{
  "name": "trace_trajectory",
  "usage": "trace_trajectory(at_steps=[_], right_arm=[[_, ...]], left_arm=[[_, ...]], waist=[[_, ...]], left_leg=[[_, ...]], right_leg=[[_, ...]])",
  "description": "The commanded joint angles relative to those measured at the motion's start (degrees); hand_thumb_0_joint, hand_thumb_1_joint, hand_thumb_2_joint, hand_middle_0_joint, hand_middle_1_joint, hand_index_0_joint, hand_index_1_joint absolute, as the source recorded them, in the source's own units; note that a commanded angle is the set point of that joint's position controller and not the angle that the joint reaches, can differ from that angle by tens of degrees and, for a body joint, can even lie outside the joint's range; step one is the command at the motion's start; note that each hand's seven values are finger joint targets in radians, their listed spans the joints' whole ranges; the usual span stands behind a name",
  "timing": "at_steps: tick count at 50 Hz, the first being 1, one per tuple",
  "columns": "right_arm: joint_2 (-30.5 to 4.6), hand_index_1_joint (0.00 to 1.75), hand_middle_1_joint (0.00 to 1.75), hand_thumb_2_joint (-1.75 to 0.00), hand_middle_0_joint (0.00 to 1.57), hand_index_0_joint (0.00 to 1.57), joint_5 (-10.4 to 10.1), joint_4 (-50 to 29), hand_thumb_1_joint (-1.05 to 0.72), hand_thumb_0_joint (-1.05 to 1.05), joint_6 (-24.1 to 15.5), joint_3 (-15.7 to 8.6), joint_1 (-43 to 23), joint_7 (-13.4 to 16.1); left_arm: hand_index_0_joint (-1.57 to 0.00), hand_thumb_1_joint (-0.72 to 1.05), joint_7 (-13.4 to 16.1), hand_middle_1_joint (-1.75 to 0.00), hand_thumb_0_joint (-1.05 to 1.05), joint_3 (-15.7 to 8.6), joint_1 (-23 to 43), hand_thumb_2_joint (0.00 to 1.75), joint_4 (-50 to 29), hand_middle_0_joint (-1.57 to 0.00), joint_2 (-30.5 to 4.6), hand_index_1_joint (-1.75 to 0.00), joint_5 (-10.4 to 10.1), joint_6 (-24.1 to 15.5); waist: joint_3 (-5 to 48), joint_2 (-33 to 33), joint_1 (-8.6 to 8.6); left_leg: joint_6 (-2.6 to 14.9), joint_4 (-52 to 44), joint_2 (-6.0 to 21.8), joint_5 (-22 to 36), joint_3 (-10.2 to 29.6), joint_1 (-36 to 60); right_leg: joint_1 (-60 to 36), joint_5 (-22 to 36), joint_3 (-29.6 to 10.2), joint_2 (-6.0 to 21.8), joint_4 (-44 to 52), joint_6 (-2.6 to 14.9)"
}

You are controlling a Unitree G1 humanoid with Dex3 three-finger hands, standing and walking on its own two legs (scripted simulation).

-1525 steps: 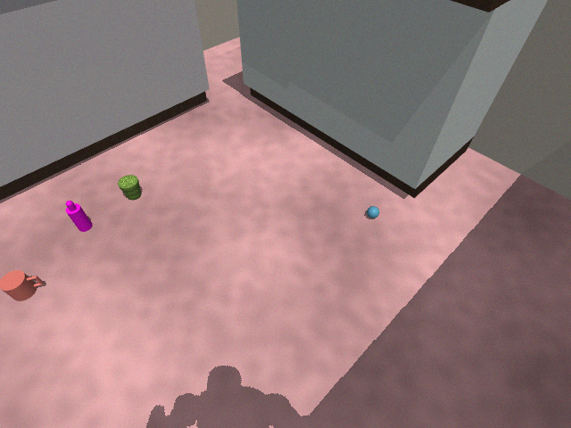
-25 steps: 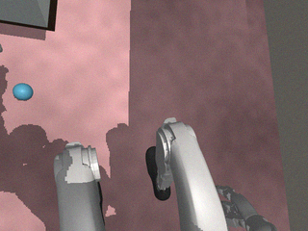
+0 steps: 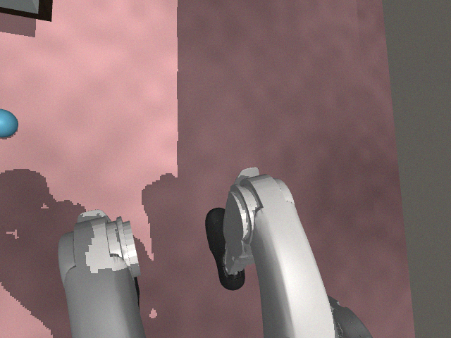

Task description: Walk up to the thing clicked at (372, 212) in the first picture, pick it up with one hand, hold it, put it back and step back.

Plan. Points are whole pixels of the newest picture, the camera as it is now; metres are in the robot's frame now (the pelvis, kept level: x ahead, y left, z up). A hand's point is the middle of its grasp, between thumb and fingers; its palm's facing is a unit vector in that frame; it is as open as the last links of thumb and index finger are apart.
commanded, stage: home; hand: left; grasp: from above
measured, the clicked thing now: (0, 123) +0.51 +0.30 -0.31
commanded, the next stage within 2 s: none
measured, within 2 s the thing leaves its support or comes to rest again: neither
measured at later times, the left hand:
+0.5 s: hand out of the picture +0.36 +0.29 +0.02, palm faces -0.27 -0.67 -0.69, open 7.9 cm
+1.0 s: hand out of the picture +0.27 +0.20 +0.23, palm faces +0.15 -0.95 -0.26, open 7.4 cm
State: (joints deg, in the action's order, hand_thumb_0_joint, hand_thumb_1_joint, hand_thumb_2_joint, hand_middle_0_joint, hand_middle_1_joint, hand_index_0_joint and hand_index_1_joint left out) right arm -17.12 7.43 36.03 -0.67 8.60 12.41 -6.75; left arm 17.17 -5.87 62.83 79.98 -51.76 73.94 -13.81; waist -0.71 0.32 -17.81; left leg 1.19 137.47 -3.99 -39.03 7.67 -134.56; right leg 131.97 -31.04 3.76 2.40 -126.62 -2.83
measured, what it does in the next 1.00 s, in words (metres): rises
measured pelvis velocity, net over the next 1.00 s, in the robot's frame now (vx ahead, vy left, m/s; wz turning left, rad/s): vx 0.06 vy -0.02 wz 0.13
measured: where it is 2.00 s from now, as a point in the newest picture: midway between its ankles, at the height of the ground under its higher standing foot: (180, 289)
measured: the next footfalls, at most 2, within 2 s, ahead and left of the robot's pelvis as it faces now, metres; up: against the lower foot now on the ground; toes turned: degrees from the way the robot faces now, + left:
none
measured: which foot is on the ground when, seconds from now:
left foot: down 0.00-1.00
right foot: down 0.00-1.00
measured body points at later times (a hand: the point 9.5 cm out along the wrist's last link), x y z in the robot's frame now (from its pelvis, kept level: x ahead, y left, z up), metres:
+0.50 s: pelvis +0.01 +0.00 +0.14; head +0.20 +0.07 +0.54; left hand +0.37 +0.32 +0.06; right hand +0.18 -0.26 +0.03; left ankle +0.07 +0.11 -0.30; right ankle +0.14 -0.14 -0.30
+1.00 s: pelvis +0.06 -0.02 +0.32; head +0.14 +0.01 +0.76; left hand +0.26 +0.25 +0.25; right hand +0.25 -0.24 +0.23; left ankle +0.07 +0.11 -0.30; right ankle +0.14 -0.14 -0.30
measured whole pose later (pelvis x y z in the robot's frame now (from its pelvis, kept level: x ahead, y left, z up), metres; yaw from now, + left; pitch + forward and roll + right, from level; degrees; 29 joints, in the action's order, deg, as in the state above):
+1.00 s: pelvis +0.06 -0.02 +0.32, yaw +8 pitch +20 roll -3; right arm -12.3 -2.7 32.5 -7.4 2.8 11.7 7.0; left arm 4.3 -3.8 -10.2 9.8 -14.6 -1.3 20.5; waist 10.5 -1.4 -4.5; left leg -0.9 75.4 0.2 -33.3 4.8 -61.7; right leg 62.7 -27.5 3.0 1.1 -70.7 -0.8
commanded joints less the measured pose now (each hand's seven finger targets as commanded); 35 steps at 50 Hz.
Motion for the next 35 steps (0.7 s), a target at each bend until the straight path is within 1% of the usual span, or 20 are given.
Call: trace_trajectory(at_steps=[1, 4, 5, 6, 8, 9, 11, 14, 15, 17, 18, 20, 21, 22, 23, 26, 28, 31, 32, 35], right_arm=[[-17.2, 0.3, 0.3, -0.9, 0.2, 0.2, -0.8, -0.9, -0.89, 0.0, 0.2, -7.3, 14.4, 0.1], [-17.4, 0.3, 0.3, -0.9, 0.2, 0.2, -1.9, -1.4, -0.89, 0.0, 1.1, -9.0, 14.6, -0.2], [-17.8, 0.3, 0.3, -0.9, 0.2, 0.2, -2.3, -1.3, -0.89, 0.0, 1.3, -9.5, 15.1, -0.2], [-17.7, 0.3, 0.3, -0.9, 0.2, 0.2, -2.7, -1.7, -0.89, 0.0, 1.5, -10.1, 15.2, -0.4], [-17.4, 0.3, 0.3, -0.9, 0.2, 0.2, -3.8, -2.5, -0.9, 0.0, 2.4, -11.7, 14.7, -0.4], [-17.2, 0.3, 0.3, -0.9, 0.2, 0.2, -4.3, -2.8, -0.9, 0.0, 2.7, -12.2, 14.1, -0.3], [-16.0, 0.3, 0.3, -0.9, 0.2, 0.2, -4.9, -3.1, -0.9, 0.0, 3.3, -12.0, 12.3, 0.0], [-14.5, 0.3, 0.3, -0.9, 0.2, 0.2, -6.2, -4.3, -0.9, 0.0, 3.6, -12.0, 9.8, 1.3], [-14.0, 0.3, 0.3, -0.9, 0.2, 0.2, -6.5, -4.6, -0.9, 0.0, 3.5, -12.4, 9.0, 1.8], [-13.8, 0.3, 0.3, -0.9, 0.2, 0.2, -7.1, -5.1, -0.9, 0.0, 2.9, -13.0, 7.1, 2.6], [-12.9, 0.3, 0.3, -0.9, 0.2, 0.2, -7.4, -5.4, -0.9, 0.0, 2.5, -13.2, 6.1, 3.0], [-12.2, 0.3, 0.3, -0.9, 0.2, 0.2, -7.9, -6.3, -0.9, 0.0, 1.7, -13.5, 5.1, 3.9], [-11.2, 0.3, 0.3, -0.9, 0.2, 0.2, -8.0, -6.7, -0.9, 0.0, 1.3, -13.3, 4.0, 4.2], [-10.7, 0.3, 0.3, -0.9, 0.2, 0.2, -8.2, -6.9, -0.9, 0.0, 0.8, -13.1, 3.2, 4.6], [-10.5, 0.3, 0.3, -0.9, 0.2, 0.2, -8.5, -6.8, -0.9, 0.0, 0.3, -13.2, 2.2, 5.1], [-9.7, 0.3, 0.3, -0.9, 0.2, 0.2, -8.9, -6.8, -0.9, 0.0, -0.9, -13.1, 0.6, 6.1], [-9.1, 0.3, 0.3, -0.9, 0.2, 0.2, -9.2, -7.2, -0.9, 0.0, -1.7, -13.0, -0.6, 6.6], [-8.1, 0.3, 0.3, -0.9, 0.2, 0.2, -9.5, -7.9, -0.9, 0.0, -3.2, -12.6, -2.2, 7.8], [-7.5, 0.3, 0.3, -0.9, 0.2, 0.2, -9.6, -8.2, -0.9, 0.0, -3.6, -12.3, -2.5, 8.1], [-6.2, 0.3, 0.3, -0.9, 0.2, 0.2, -9.9, -9.6, -0.9, 0.0, -4.7, -11.4, -3.9, 9.3]], left_arm=[[-0.2, -0.04, 1.3, -0.63, 0.0, -3.4, 16.5, 0.92, -13.1, -0.22, -16.5, -0.65, -3.4, 3.3], [-0.2, 0.15, -1.9, -0.55, 0.0, -4.0, 10.8, 0.9, -15.7, -0.21, -14.1, -0.56, -8.1, 5.2], [-0.19, 0.22, -3.2, -0.5, 0.0, -4.1, 8.9, 0.87, -17.4, -0.2, -12.7, -0.52, -9.9, 5.9], [-0.19, 0.27, -4.8, -0.5, 0.0, -4.4, 7.2, 0.88, -20.5, -0.21, -12.0, -0.51, -11.3, 6.5], [-0.19, 0.39, -8.0, -0.44, 0.0, -5.0, 3.2, 0.87, -27.7, -0.2, -10.2, -0.45, -15.7, 7.7], [-0.19, 0.47, -9.6, -0.41, 0.0, -5.3, -0.9, 0.87, -29.9, -0.2, -8.3, -0.42, -18.6, 8.7], [-0.2, 0.54, -12.5, -0.41, 0.0, -3.6, -7.3, 0.88, -35.4, -0.2, -2.2, -0.41, -25.2, 10.7], [-0.19, 0.78, -16.4, -0.31, 0.0, -3.0, -15.5, 0.87, -43.4, -0.2, 1.4, -0.31, -33.5, 13.2], [-0.2, 0.86, -17.4, -0.3, 0.0, -2.2, -15.8, 0.89, -48.2, -0.2, 2.1, -0.3, -35.7, 13.4], [-0.2, 0.9, -18.6, -0.3, 0.0, -1.5, -19.4, 0.9, -53.1, -0.2, 4.9, -0.3, -39.7, 13.9], [-0.2, 0.9, -19.0, -0.3, 0.0, -0.3, -20.3, 0.9, -55.9, -0.2, 7.1, -0.3, -41.8, 13.9], [-0.2, 0.9, -18.4, -0.3, 0.0, -2.3, -22.4, 0.9, -60.9, -0.2, 6.5, -0.3, -44.7, 14.0], [-0.2, 0.9, -18.0, -0.3, 0.0, -1.7, -25.0, 0.9, -62.1, -0.2, 8.2, -0.3, -46.4, 14.1], [-0.2, 0.9, -17.2, -0.3, 0.0, -2.4, -27.1, 0.9, -63.2, -0.2, 8.8, -0.3, -48.1, 14.2], [-0.2, 0.9, -16.4, -0.3, 0.0, -3.1, -29.9, 0.9, -62.8, -0.2, 9.3, -0.3, -49.0, 14.7], [-0.2, 0.9, -14.4, -0.3, 0.0, -2.5, -33.0, 0.9, -64.2, -0.2, 12.4, -0.3, -50.9, 16.4], [-0.2, 0.9, -13.7, -0.3, 0.0, -1.3, -35.6, 0.9, -65.5, -0.2, 15.3, -0.3, -53.2, 18.2], [-0.2, 0.9, -13.2, -0.3, 0.0, -1.2, -41.0, 0.9, -68.0, -0.2, 18.0, -0.3, -58.1, 21.2], [-0.2, 0.9, -13.2, -0.3, 0.0, 0.2, -43.9, 0.9, -68.8, -0.2, 20.2, -0.3, -59.7, 22.2], [-0.2, 0.9, -12.8, -0.3, 0.0, -0.9, -50.8, 0.9, -70.4, -0.2, 21.1, -0.3, -64.5, 25.5]], waist=[[50.9, -28.2, 1.58], [50.6, -26.9, 3.67], [49.6, -27.3, 3.83], [51.2, -27.9, 4.84], [54.9, -27.2, 6.94], [55.6, -26.2, 8.23], [52.0, -21.9, 7.61], [47.5, -14.4, 7.73], [48.2, -13.9, 7.88], [45.7, -13.5, 8.64], [45.4, -13.6, 8.4], [47.1, -12.8, 9.69], [46.1, -12.6, 9.74], [44.8, -12.4, 10.41], [44.1, -12.8, 11.3], [41.9, -14.0, 11.63], [40.6, -13.1, 11.46], [41.0, -11.6, 12.09], [40.0, -10.3, 11.43], [37.2, -5.6, 12.16]], left_leg=[[-0.94, -19.9, 1.3, 15.8, -3.9, 39.1], [-1.1, -22.7, 1.3, 15.6, -3.1, 39.7], [-1.57, -23.5, 1.0, 17.4, -1.8, 41.3], [-1.95, -24.8, 1.0, 19.4, -1.1, 44.1], [-1.98, -26.9, 1.1, 20.4, -1.2, 47.2], [-2.1, -28.4, 1.1, 21.0, -0.9, 49.1], [-1.13, -30.1, 1.2, 18.0, -1.7, 46.2], [0.22, -33.4, 1.3, 12.6, -2.2, 43.3], [0.46, -34.6, 1.6, 11.5, -2.4, 44.0], [-0.02, -37.8, 1.9, 8.7, -0.4, 47.2], [-0.13, -39.4, 2.3, 8.2, -0.1, 49.3], [-0.02, -41.7, 2.6, 6.3, 0.1, 52.4], [0.19, -43.5, 2.7, 4.9, -0.2, 51.8], [0.29, -45.6, 2.9, 3.2, 0.3, 52.5], [0.05, -47.3, 3.1, 3.2, 0.8, 54.8], [-0.57, -51.7, 3.5, 3.8, 2.1, 60.1], [-0.68, -53.7, 3.6, 5.0, 1.2, 62.4], [-0.54, -56.1, 3.3, 7.0, -0.8, 66.4], [-0.39, -56.6, 3.2, 8.1, -1.7, 66.5], [0.31, -59.4, 2.7, 6.6, -3.5, 66.6]], right_leg=[[-25.2, 9.3, 4.8, -1.6, 9.6, 5.75], [-25.4, 8.7, 4.7, -1.5, 10.8, 5.95], [-24.5, 9.3, 4.6, -1.2, 11.2, 6.02], [-24.9, 9.7, 4.5, -1.2, 11.6, 6.15], [-26.6, 9.5, 3.8, -1.2, 13.0, 6.24], [-27.3, 9.7, 3.4, -1.1, 13.8, 6.21], [-30.2, 9.3, 2.8, -1.5, 16.9, 5.86], [-34.7, 7.6, 1.9, -1.9, 21.5, 5.37], [-36.3, 7.1, 1.8, -1.9, 22.8, 5.22], [-35.5, 4.9, 1.9, -1.6, 24.5, 5.34], [-36.0, 4.8, 1.8, -1.6, 25.6, 5.16], [-39.4, 4.1, 1.4, -1.5, 27.7, 4.86], [-41.3, 3.8, 1.1, -1.5, 28.9, 4.49], [-42.4, 3.3, 0.9, -1.4, 29.8, 4.22], [-42.9, 3.4, 0.8, -1.4, 30.6, 4.18], [-44.3, 3.6, 0.7, -1.3, 33.5, 4.24], [-46.9, 4.0, 0.3, -1.3, 36.6, 4.22], [-53.6, 4.5, -0.3, -1.3, 41.6, 4.21], [-56.1, 5.0, -0.5, -1.5, 43.5, 4.17], [-65.4, 3.3, -2.2, -1.7, 50.3, 3.85]])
